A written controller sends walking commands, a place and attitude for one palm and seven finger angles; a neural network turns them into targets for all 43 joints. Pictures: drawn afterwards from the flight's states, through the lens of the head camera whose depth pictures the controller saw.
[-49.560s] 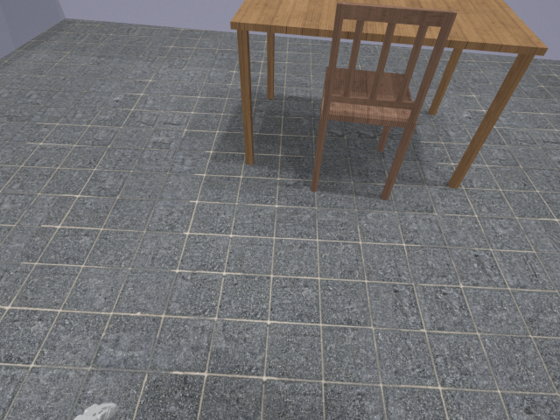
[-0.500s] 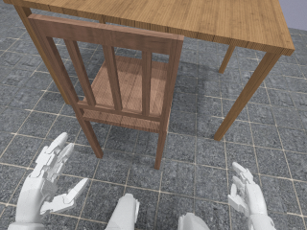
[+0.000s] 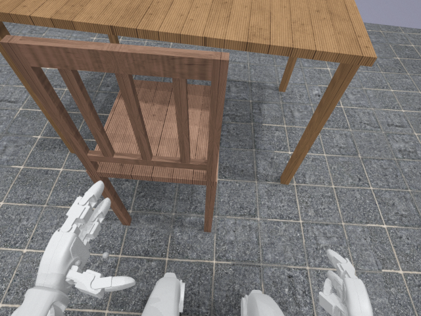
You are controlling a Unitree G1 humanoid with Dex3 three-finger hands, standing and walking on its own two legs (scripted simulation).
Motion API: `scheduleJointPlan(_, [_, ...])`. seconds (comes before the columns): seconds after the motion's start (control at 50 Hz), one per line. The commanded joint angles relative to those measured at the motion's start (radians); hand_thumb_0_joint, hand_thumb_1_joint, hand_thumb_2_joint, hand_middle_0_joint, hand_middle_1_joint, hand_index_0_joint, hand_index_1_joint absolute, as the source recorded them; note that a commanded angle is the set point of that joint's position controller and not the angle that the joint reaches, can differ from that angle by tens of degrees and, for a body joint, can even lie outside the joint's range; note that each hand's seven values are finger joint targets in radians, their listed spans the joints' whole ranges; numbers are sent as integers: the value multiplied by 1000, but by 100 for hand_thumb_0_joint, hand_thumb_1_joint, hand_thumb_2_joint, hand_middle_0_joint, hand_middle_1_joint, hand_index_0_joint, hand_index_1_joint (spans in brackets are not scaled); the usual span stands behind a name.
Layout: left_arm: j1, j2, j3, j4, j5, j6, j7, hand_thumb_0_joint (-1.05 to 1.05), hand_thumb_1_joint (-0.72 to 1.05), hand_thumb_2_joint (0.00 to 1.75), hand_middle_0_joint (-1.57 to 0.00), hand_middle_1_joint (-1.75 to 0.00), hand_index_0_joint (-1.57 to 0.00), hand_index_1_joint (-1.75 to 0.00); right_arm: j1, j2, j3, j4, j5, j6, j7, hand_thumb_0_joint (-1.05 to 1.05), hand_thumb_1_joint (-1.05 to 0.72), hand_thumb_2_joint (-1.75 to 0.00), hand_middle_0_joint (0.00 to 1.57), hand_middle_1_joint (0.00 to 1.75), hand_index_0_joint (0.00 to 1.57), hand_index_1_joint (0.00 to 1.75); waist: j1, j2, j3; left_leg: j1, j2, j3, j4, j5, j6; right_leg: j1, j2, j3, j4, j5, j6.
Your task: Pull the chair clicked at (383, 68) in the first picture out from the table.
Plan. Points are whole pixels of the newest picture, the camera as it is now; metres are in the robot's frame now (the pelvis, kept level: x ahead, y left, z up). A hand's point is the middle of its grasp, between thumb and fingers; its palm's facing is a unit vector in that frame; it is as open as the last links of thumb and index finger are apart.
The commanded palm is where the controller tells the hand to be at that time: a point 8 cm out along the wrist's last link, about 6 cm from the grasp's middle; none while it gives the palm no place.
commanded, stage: raise the hand toward the chair's back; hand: left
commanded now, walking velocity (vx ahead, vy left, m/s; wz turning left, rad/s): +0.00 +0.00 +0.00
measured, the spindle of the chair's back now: (137, 122) +0.51 +0.20 +0.02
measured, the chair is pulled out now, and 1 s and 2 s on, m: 0.17 0.17 0.17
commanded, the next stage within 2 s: aim the fingers beside a spindle in 1.02 s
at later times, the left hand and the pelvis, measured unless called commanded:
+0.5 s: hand (80, 223) +0.25 +0.22 +0.07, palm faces +0.01 -1.00 -0.06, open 16.9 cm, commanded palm +0.23 +0.27 +0.07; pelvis +0.01 +0.01 +0.02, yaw +0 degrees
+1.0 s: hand (96, 226) +0.25 +0.20 +0.07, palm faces -0.06 -1.00 -0.05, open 16.9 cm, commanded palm +0.23 +0.27 +0.07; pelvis +0.01 +0.00 +0.02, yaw +0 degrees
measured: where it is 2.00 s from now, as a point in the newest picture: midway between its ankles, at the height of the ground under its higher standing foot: outside the picture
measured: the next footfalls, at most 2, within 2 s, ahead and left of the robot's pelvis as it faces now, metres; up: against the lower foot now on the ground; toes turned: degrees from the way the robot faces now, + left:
none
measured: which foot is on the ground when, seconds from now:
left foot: down 0.00-1.00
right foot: down 0.00-1.00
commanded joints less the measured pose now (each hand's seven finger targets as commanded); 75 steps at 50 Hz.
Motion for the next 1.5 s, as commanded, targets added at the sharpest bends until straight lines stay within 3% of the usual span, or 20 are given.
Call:
scheduleJointPlan(0.0, [-46, 166, 153, -325, -44, -84, 51, 0, -38, 35, -7, -10, -7, -10, -59, -93, -42, -169, 5, -69, -17, 0, -90, -90, 20, 30, 20, 30, 32, 72, -284, 335, -34, 35, -212, 169, 56, 98, 31, -15, -229, 166, -41])
scheduleJointPlan(0.02, [-48, 178, 177, -311, -40, -84, 74, 0, -41, 34, -7, -9, -7, -9, -60, -91, -41, -161, 1, -62, -15, 0, -90, -90, 20, 30, 20, 30, 38, 75, -270, 326, -33, 30, -219, 167, 52, 97, 36, -22, -224, 160, -42])
scheduleJointPlan(0.08, [-55, 111, 119, -248, -25, -82, 103, 0, -48, 31, -6, -8, -6, -8, -63, -89, -34, -159, 0, -53, -4, 0, -90, -90, 20, 30, 20, 30, 10, 67, -186, 315, -31, 21, -232, 131, 47, 53, 38, -36, -231, 139, -40])
scheduleJointPlan(0.18, [-76, 98, 36, -142, 11, -12, 46, 0, -50, 30, -6, -8, -6, -8, -49, -115, -22, -182, 5, -31, 0, 0, -90, -90, 20, 30, 20, 30, -17, 50, -131, 287, -32, 24, -254, 68, 50, 52, 37, -31, -264, 106, -36])
scheduleJointPlan(0.24, [-115, 148, 71, -190, 4, 2, 20, 0, -50, 30, -6, -8, -6, -8, -45, -123, -17, -198, 4, -31, -6, 0, -90, -90, 20, 30, 20, 30, -9, 53, -191, 326, -32, 20, -256, 109, 53, 85, 37, -27, -267, 141, -38])
scheduleJointPlan(0.32, [-152, 208, 170, -268, -26, -37, 49, 0, -50, 30, -6, -8, -6, -8, -45, -113, -14, -189, -6, -38, -8, 0, -90, -90, 20, 30, 20, 30, 16, 88, -258, 380, -29, 14, -251, 189, 48, 109, 40, -33, -250, 194, -43])
scheduleJointPlan(0.38, [-163, 160, 146, -247, -31, -65, 70, 0, -50, 30, -6, -8, -6, -8, -42, -104, -11, -174, -9, -40, -1, 0, -90, -90, 20, 30, 20, 30, 4, 89, -234, 395, -25, 5, -254, 208, 42, 86, 38, -42, -242, 204, -42])
scheduleJointPlan(0.48, [-165, 137, 94, -119, -10, -18, 27, 0, -50, 30, -6, -8, -6, -8, -31, -127, -14, -171, 0, -29, 3, 0, -90, -90, 20, 30, 20, 30, -14, 75, -182, 354, -26, 16, -264, 155, 43, 75, 36, -37, -263, 180, -37])
scheduleJointPlan(0.56, [-150, 160, 109, -145, -21, 19, -3, 0, -50, 30, -6, -8, -6, -8, -30, -136, -18, -194, 5, -28, 0, 0, -90, -90, 20, 30, 20, 30, 0, 56, -231, 381, -29, 18, -279, 191, 47, 126, 35, -35, -276, 214, -37])
scheduleJointPlan(0.62, [-149, 202, 168, -198, -33, 1, 24, 0, -50, 30, -6, -8, -6, -8, -32, -129, -21, -192, 0, -31, -1, 0, -90, -90, 20, 30, 20, 30, 15, 56, -265, 404, -27, 16, -277, 236, 45, 145, 37, -36, -270, 242, -38])
scheduleJointPlan(0.66, [-156, 186, 174, -219, -40, -28, 49, 0, -50, 30, -6, -8, -6, -8, -29, -118, -21, -185, -4, -33, 4, 0, -90, -90, 20, 30, 20, 30, 14, 55, -260, 411, -26, 14, -273, 260, 41, 140, 35, -40, -260, 258, -38])
scheduleJointPlan(0.78, [-167, 137, 115, -114, -11, -57, 56, 0, -50, 30, -6, -8, -6, -8, -22, -128, -23, -172, -3, -23, 13, 0, -90, -90, 20, 30, 20, 30, -14, 51, -174, 346, -26, 24, -260, 176, 40, 82, 34, -33, -260, 202, -36])
scheduleJointPlan(0.86, [-159, 164, 111, -147, -14, -35, 17, 0, -50, 30, -6, -8, -6, -8, -21, -135, -24, -188, 2, -23, 11, 0, -90, -90, 20, 30, 20, 30, -3, 76, -235, 376, -29, 33, -265, 198, 46, 131, 32, -21, -273, 230, -39])
scheduleJointPlan(0.94, [-167, 191, 150, -207, -29, -43, 27, 0, -50, 30, -6, -8, -6, -8, -27, -124, -24, -191, -1, -24, 5, 0, -90, -90, 20, 30, 20, 30, 3, 67, -267, 395, -31, 32, -259, 237, 48, 155, 32, -20, -272, 268, -36])
scheduleJointPlan(1.06, [-189, 151, 133, -111, -25, -63, 46, 0, -50, 30, -6, -8, -6, -8, -33, -120, -19, -175, 0, -21, 6, 0, -90, -90, 20, 30, 20, 30, -14, 39, -162, 330, -32, 32, -254, 141, 46, 91, 35, -21, -280, 180, -34])
scheduleJointPlan(1.14, [-229, 149, 101, -81, -18, -47, 14, 0, -50, 30, -6, -8, -6, -8, -25, -130, -17, -178, 1, -23, 3, 0, -90, -90, 20, 30, 20, 30, -26, 35, -176, 315, -36, 40, -240, 133, 51, 97, 31, -6, -286, 181, -32])
scheduleJointPlan(1.22, [-323, 220, 170, -62, -28, -57, -1, 0, -50, 30, -6, -8, -6, -8, -19, -138, -15, -162, -3, -27, -8, 0, -90, -90, 20, 30, 20, 30, -22, 14, -209, 291, -34, 43, -212, 142, 54, 100, 32, 11, -280, 184, -33])
scheduleJointPlan(1.28, [-397, 203, 160, -70, -38, -79, -3, 0, -50, 30, -6, -8, -6, -8, -19, -135, -11, -156, -4, -38, -9, 0, -90, -90, 20, 30, 20, 30, -22, 57, -237, 308, -35, 43, -206, 146, 53, 85, 29, 13, -269, 181, -35])
scheduleJointPlan(1.38, [-366, 202, 171, -13, -35, -66, 3, 0, -50, 30, -6, -8, -6, -8, -8, -137, -19, -148, -3, -37, -2, 0, -90, -90, 20, 30, 20, 30, -9, 47, -281, 320, -33, 48, -203, 202, 51, 110, 29, 7, -251, 247, -34])
scheduleJointPlan(1.48, [-383, 183, 146, 55, -21, -28, 3, 0, -50, 30, -6, -8, -6, -8, -7, -142, -20, -152, -1, -15, 7, 0, -90, -90, 20, 30, 20, 30, -16, 22, -242, 282, -34, 50, -203, 180, 51, 86, 28, 7, -248, 238, -30])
